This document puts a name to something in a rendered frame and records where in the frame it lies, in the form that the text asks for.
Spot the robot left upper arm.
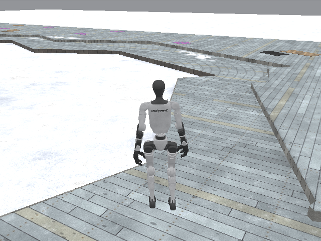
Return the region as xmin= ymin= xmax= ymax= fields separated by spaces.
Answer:
xmin=138 ymin=102 xmax=149 ymax=131

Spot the robot left forearm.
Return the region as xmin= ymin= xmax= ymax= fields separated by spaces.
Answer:
xmin=134 ymin=124 xmax=143 ymax=151

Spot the humanoid robot torso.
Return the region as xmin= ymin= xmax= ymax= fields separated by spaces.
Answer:
xmin=148 ymin=99 xmax=172 ymax=151

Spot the right robot shin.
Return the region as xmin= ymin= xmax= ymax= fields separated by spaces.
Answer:
xmin=168 ymin=168 xmax=176 ymax=203

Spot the left robot hand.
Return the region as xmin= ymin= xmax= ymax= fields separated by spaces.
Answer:
xmin=133 ymin=150 xmax=145 ymax=166

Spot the robot right upper arm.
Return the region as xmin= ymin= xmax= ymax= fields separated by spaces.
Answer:
xmin=170 ymin=101 xmax=183 ymax=129

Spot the right robot hand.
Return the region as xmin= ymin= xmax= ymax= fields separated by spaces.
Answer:
xmin=177 ymin=145 xmax=189 ymax=158

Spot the robot right forearm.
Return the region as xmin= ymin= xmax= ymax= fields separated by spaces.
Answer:
xmin=178 ymin=122 xmax=188 ymax=146

